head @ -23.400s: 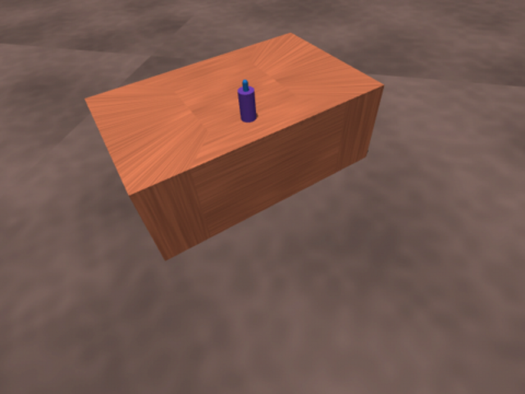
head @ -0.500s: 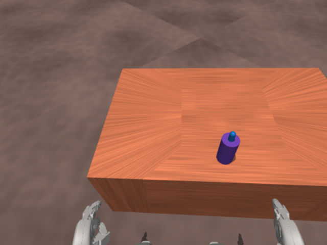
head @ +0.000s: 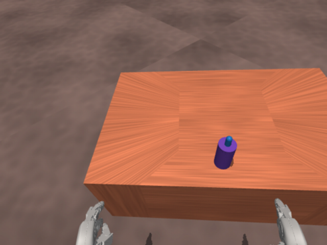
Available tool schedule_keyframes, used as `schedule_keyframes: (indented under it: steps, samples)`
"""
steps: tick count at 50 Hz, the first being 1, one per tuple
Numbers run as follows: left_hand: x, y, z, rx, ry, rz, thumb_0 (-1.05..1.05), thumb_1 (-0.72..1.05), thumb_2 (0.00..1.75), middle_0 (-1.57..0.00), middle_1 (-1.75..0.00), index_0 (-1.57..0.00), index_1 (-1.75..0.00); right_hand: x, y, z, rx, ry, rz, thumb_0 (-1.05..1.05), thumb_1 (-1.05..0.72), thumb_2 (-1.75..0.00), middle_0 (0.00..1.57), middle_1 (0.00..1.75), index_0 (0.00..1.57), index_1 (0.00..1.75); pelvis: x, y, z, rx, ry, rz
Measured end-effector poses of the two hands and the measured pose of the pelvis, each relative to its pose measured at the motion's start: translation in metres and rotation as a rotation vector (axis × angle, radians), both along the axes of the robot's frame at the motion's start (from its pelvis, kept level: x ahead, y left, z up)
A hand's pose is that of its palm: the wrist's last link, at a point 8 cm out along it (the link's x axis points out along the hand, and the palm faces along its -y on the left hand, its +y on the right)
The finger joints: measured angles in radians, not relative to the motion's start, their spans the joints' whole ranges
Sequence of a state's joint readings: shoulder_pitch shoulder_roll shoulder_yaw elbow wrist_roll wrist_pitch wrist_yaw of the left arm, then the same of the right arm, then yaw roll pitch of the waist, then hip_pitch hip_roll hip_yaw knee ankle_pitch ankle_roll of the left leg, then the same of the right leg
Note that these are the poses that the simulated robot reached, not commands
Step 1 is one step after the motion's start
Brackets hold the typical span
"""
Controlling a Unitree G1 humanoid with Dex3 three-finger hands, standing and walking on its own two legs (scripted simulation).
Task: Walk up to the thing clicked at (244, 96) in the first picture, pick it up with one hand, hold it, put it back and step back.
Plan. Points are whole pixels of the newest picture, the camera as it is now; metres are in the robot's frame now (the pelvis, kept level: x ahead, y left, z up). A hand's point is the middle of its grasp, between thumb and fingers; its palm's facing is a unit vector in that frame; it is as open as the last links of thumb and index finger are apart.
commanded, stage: home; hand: right
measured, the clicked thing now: (225, 150) +0.48 -0.18 -0.19
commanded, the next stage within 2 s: stand in 0.98 s
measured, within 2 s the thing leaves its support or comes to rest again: neither
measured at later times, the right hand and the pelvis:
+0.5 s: hand (260, 236) +0.17 -0.18 -0.06, palm faces +0.12 +0.95 -0.28, open 17.5 cm; pelvis +0.00 +0.01 +0.00, yaw +0 degrees
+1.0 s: hand (259, 238) +0.16 -0.17 -0.06, palm faces +0.12 +0.95 -0.28, open 17.4 cm; pelvis +0.00 +0.01 +0.00, yaw +0 degrees
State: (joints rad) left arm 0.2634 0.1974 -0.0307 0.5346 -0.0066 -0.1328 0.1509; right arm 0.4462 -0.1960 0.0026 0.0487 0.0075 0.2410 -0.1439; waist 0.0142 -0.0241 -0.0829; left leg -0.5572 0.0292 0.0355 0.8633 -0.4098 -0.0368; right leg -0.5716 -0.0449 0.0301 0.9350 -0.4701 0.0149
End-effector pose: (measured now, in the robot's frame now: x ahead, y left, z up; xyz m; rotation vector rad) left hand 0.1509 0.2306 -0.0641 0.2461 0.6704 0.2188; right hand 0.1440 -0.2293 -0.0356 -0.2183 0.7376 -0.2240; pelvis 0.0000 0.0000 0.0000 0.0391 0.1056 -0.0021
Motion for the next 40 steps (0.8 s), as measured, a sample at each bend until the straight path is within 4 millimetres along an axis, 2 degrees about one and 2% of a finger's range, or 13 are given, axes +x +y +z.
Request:
schedule_keyframes:
  steps: [11,40]
  samples:
    - [0.002,0.004,0.001,0.005,-0.001,0.007,0.02,0.90,0.90,-0.20,-0.30,-0.21,-0.30,0.006,0.002,0.003,-0.004,-0.002,0.005,-0.01,0.54,-0.05,0.06,0.05,0.06,0.05,0.003,0.001,0.001,0.000,-0.001,0.001]
    - [-0.005,0.017,-0.002,0.012,0.002,0.022,0.02,0.90,0.91,-0.20,-0.30,-0.21,-0.30,-0.001,0.011,0.002,-0.007,0.014,-0.001,-0.01,0.53,-0.05,0.06,0.05,0.06,0.05,-0.003,0.010,0.000,-0.009,-0.004,0.000]
